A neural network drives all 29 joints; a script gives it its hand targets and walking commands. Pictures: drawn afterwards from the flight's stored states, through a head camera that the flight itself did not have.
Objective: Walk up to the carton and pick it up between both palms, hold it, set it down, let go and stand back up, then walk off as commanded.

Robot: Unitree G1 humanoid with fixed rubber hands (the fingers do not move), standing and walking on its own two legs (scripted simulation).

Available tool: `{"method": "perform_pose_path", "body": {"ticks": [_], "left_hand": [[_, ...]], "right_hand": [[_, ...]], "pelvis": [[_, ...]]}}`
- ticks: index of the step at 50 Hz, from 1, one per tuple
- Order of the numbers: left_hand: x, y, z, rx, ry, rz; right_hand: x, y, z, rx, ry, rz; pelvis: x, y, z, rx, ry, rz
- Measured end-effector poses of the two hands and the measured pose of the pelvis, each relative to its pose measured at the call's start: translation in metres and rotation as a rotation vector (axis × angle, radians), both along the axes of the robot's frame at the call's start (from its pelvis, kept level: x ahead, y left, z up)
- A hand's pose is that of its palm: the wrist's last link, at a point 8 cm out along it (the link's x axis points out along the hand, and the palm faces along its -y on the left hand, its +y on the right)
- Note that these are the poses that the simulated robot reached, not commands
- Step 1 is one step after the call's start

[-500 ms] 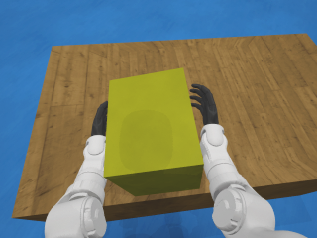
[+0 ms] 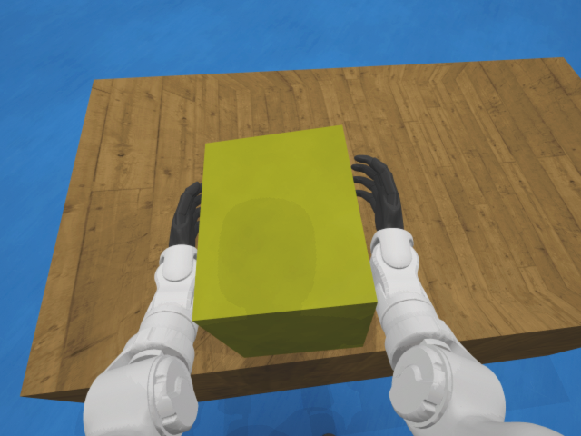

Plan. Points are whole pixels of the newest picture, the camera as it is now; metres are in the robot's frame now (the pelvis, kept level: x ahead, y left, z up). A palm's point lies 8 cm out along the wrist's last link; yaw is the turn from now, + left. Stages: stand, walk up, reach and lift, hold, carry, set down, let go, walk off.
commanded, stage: set down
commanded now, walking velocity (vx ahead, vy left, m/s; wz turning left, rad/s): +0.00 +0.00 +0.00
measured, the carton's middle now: (289, 251) +0.38 +0.00 -0.04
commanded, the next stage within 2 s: none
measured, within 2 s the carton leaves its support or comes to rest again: rests again in 1.68 s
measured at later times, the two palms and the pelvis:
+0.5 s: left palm (188, 236) +0.40 +0.15 -0.01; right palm (387, 218) +0.40 -0.14 +0.03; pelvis +0.00 +0.00 +0.00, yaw +0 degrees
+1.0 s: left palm (190, 236) +0.40 +0.15 -0.01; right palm (390, 222) +0.40 -0.14 +0.02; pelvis +0.00 +0.00 +0.00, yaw +0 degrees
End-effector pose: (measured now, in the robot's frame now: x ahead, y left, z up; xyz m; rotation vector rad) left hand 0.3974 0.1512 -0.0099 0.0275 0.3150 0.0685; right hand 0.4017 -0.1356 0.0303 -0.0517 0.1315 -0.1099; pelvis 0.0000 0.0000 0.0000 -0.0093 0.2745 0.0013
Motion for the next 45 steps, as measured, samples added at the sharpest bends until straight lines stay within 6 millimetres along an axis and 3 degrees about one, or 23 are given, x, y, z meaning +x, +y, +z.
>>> {"method": "perform_pose_path", "body": {"ticks": [45], "left_hand": [[0.0050,-0.0057,-0.0015,-0.024,-0.014,-0.010]], "right_hand": [[-0.0034,-0.0078,-0.0100,-0.009,0.030,-0.027]], "pelvis": [[-0.0019,-0.0002,-0.0006,0.001,0.020,-0.001]]}}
